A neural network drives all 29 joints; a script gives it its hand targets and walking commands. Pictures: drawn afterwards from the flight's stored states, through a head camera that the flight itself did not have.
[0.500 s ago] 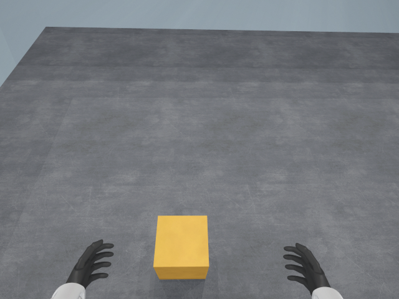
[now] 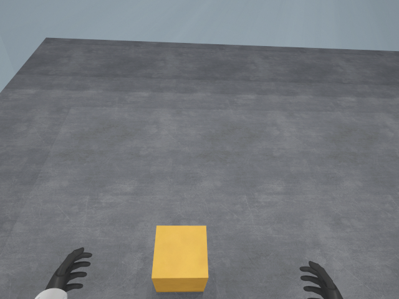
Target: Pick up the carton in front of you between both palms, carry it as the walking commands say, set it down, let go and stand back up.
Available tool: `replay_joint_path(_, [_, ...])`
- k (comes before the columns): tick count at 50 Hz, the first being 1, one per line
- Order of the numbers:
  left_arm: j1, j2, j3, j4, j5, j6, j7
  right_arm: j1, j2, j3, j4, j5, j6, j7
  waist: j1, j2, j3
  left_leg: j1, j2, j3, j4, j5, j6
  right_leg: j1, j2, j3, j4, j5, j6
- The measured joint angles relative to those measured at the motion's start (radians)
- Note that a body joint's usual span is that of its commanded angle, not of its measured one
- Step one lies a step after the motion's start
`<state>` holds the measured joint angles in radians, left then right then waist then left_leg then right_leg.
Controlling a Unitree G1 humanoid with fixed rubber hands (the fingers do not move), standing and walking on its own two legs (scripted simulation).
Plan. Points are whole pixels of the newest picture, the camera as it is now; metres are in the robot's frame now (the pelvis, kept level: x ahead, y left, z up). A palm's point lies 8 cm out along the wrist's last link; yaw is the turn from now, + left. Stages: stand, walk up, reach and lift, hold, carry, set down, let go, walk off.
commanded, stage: stand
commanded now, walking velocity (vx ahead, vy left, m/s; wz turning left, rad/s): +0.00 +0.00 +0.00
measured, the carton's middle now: (180, 259) +0.38 +0.05 -0.65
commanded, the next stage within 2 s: none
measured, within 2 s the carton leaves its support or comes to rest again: neither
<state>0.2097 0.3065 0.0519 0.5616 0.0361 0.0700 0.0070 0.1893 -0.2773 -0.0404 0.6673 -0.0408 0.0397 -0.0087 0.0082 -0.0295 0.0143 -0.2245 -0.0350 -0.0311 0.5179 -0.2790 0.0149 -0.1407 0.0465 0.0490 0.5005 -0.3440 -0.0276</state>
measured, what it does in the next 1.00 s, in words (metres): stands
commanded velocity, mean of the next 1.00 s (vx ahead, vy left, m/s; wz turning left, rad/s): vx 0.00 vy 0.00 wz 0.00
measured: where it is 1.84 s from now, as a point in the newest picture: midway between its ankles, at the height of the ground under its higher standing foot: outside the picture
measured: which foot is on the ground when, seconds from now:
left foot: down 0.00-1.00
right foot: down 0.00-1.00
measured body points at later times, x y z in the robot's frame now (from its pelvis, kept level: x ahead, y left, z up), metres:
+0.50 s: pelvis +0.01 +0.02 +0.00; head +0.01 +0.03 +0.45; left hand +0.14 +0.31 -0.10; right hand +0.14 -0.28 -0.09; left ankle +0.00 +0.11 -0.74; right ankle -0.05 -0.10 -0.74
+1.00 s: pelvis -0.01 +0.02 +0.01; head -0.01 +0.03 +0.46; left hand +0.11 +0.32 -0.11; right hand +0.10 -0.30 -0.10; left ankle +0.00 +0.11 -0.74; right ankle -0.05 -0.10 -0.74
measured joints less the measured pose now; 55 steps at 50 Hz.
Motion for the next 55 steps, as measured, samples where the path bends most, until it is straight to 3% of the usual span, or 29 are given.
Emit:
replay_joint_path(16, [-0.008, 0.040, -0.021, 0.176, -0.006, -0.057, 0.015, -0.047, -0.052, 0.009, 0.148, 0.004, -0.045, -0.015, -0.010, -0.003, -0.018, 0.023, -0.009, 0.020, -0.034, 0.000, 0.019, 0.024, -0.015, 0.017, -0.046, 0.010, 0.019])
replay_joint_path(55, [-0.039, 0.072, -0.041, 0.381, -0.016, -0.078, 0.011, -0.072, -0.093, 0.030, 0.343, 0.021, -0.057, -0.007, -0.013, 0.009, -0.002, 0.084, -0.010, 0.015, -0.151, 0.089, 0.021, 0.082, -0.025, 0.014, -0.157, 0.095, 0.027])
